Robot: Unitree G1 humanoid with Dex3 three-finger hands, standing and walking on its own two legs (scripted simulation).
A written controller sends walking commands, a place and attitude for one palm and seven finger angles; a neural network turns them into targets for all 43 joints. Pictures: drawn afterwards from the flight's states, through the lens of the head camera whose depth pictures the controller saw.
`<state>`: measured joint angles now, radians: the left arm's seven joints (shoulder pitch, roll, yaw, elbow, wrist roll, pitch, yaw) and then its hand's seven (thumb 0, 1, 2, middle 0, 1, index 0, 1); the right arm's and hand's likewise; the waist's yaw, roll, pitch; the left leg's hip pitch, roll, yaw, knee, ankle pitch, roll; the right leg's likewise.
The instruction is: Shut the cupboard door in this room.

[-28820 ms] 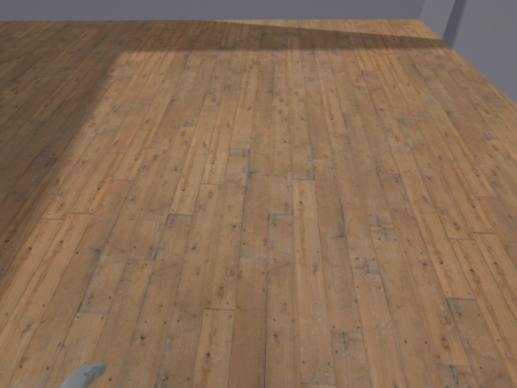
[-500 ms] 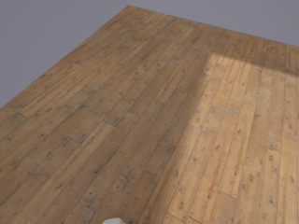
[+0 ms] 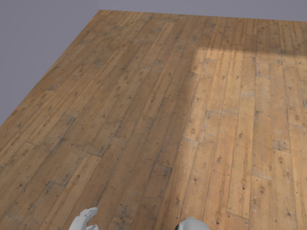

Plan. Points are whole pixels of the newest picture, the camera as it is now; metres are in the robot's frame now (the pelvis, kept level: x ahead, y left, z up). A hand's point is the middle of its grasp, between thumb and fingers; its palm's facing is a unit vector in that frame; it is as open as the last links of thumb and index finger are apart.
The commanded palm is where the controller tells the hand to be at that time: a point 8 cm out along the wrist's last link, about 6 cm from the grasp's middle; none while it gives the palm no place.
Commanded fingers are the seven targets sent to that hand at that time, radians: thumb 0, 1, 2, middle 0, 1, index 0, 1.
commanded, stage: walk to a spot facing it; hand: left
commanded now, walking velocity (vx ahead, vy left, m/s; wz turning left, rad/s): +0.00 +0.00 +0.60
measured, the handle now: out of the picture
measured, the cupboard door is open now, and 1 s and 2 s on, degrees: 78 78 78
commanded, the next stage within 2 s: none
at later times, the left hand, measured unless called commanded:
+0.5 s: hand out of the picture +0.04 +0.26 -0.18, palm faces +0.32 -0.92 -0.21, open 7.3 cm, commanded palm none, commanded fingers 0.00 0.90 0.90 -0.20 -0.30 -0.20 -0.30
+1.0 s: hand out of the picture +0.04 +0.21 -0.13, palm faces +0.54 -0.79 -0.28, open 7.4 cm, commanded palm none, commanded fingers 0.00 0.90 0.90 -0.20 -0.30 -0.20 -0.30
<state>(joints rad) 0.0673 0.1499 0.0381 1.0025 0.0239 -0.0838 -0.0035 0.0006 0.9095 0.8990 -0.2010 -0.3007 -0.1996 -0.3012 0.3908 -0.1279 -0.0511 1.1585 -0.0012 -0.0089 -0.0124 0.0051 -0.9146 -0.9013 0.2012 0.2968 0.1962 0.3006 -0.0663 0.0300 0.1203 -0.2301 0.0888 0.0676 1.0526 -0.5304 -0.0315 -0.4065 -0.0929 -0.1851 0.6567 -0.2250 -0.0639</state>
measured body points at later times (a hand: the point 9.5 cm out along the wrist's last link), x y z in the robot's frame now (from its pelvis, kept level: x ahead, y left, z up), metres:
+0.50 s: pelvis +0.04 +0.04 +0.01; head +0.07 +0.09 +0.45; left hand +0.02 +0.31 -0.16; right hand +0.21 -0.18 -0.11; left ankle +0.05 +0.13 -0.72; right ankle +0.06 -0.10 -0.66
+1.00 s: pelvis +0.04 -0.02 +0.01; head +0.08 -0.02 +0.46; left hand +0.01 +0.25 -0.11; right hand +0.22 -0.22 -0.14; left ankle +0.02 +0.11 -0.69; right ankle +0.11 -0.12 -0.72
